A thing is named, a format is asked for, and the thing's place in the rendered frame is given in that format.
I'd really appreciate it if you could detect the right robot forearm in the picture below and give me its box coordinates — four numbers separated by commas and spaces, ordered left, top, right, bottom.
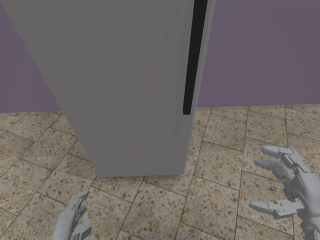
300, 215, 320, 240

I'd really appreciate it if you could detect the handle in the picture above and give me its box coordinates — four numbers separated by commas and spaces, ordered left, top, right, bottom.
183, 0, 208, 115

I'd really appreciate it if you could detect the fridge door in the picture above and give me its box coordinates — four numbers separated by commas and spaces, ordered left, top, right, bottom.
0, 0, 213, 177

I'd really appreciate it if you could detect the left robot hand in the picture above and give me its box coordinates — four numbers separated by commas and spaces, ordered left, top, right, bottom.
51, 189, 92, 240

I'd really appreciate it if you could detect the right robot hand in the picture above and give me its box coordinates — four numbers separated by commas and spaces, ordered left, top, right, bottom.
248, 145, 320, 220

